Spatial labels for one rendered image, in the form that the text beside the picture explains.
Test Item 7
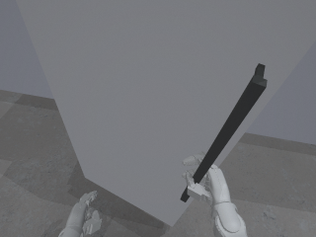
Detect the right robot hand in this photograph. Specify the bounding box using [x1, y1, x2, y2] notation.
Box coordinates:
[182, 151, 231, 208]

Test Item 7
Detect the left robot forearm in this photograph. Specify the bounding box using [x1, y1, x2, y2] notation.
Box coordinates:
[58, 225, 84, 237]

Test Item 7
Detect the right robot forearm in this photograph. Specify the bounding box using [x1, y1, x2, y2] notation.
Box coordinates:
[211, 201, 248, 237]

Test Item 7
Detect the left robot hand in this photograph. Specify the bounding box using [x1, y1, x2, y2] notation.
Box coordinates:
[65, 191, 103, 236]

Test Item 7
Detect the fridge door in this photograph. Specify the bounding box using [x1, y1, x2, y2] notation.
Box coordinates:
[16, 0, 316, 227]

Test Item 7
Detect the handle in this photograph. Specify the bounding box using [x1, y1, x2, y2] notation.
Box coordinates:
[180, 63, 268, 202]

